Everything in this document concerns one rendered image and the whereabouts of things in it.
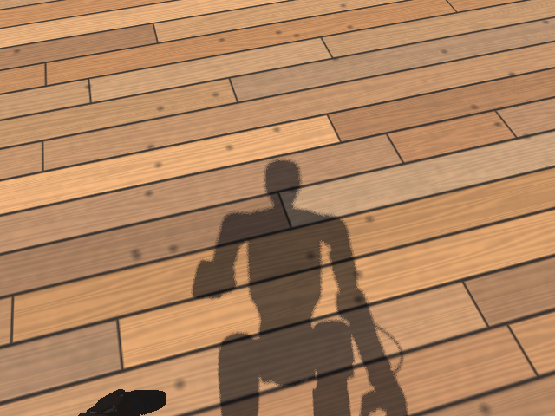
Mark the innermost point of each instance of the robot left hand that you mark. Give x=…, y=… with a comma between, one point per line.
x=134, y=403

